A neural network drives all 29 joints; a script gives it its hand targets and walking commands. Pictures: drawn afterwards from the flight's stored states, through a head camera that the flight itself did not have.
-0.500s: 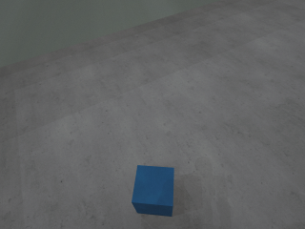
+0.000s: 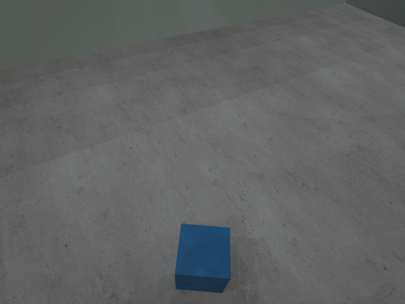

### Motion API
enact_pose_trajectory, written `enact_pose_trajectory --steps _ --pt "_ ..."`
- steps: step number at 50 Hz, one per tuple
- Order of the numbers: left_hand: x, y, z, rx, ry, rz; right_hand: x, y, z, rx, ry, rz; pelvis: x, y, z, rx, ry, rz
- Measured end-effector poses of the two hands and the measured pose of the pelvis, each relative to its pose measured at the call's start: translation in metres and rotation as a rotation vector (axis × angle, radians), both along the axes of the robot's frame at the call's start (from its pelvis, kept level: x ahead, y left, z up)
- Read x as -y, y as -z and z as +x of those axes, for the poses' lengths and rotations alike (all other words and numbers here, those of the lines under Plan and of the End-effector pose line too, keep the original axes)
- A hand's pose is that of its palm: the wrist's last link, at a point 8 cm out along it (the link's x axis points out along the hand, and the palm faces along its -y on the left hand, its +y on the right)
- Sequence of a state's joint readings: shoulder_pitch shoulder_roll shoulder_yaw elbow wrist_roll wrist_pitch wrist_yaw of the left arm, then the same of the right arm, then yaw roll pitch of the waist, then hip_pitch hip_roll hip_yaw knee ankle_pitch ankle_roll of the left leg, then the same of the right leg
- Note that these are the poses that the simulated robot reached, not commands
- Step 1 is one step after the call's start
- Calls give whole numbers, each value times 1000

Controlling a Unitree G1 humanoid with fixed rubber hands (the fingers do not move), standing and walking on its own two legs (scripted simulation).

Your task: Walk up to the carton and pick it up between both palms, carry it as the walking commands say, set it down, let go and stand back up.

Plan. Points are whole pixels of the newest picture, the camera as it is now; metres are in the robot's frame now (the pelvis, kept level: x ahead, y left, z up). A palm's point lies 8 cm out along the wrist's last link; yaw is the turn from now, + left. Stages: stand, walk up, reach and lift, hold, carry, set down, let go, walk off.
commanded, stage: walk up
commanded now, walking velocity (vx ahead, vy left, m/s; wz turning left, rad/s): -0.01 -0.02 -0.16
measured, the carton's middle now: (202, 259) +0.41 -0.03 -0.65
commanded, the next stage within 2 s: stand in 0.36 s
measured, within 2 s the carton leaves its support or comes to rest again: neither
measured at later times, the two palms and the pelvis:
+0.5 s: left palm out of the picture +0.00 +0.21 -0.14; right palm out of the picture -0.02 -0.24 -0.14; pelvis -0.01 -0.02 +0.01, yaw -1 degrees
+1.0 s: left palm out of the picture +0.16 +0.19 -0.15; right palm out of the picture +0.13 -0.24 -0.14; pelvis -0.02 +0.00 -0.03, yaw -3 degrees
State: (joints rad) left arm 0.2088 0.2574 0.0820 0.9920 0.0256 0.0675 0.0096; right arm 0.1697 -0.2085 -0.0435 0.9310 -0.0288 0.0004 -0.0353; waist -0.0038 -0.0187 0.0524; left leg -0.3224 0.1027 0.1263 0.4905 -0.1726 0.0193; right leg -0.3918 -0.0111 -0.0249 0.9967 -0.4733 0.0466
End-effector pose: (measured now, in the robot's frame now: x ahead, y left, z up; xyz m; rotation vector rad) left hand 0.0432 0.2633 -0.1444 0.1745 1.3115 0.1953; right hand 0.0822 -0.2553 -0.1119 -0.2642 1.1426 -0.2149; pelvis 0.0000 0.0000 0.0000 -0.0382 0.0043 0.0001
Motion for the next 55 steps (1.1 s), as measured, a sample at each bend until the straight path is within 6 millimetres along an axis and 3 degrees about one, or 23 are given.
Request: enact_pose_trajectory --steps 8,16,28,30,36,39,41,47,55 --pt "29 -6 -17 7 41 16 14 26 -45 -73 59 76 15 5 -13 4 21 37" --pt "59 -10 -37 -20 43 -30 -1 33 -90 -196 71 142 19 -3 -11 29 9 23" --pt "56 -6 -49 -62 42 -36 -17 28 -105 -227 93 145 18 -6 -9 37 12 37" --pt "53 -5 -32 -18 33 -42 -14 28 -89 -182 99 145 18 -1 -11 -18 28 45" --pt "47 -12 93 109 113 -37 5 14 36 -44 3 82 13 20 -27 -73 45 41" --pt "53 -20 122 80 110 -52 4 7 61 -93 -5 84 9 20 -24 -110 44 37" --pt "58 -20 126 57 109 -68 0 8 62 -127 4 100 7 19 -19 -138 44 35" --pt "69 -6 112 49 102 -92 -13 23 46 -141 17 143 2 24 -12 -233 58 37" --pt "73 12 117 157 104 -85 -16 42 60 -16 -6 165 0 46 -29 -300 63 40"
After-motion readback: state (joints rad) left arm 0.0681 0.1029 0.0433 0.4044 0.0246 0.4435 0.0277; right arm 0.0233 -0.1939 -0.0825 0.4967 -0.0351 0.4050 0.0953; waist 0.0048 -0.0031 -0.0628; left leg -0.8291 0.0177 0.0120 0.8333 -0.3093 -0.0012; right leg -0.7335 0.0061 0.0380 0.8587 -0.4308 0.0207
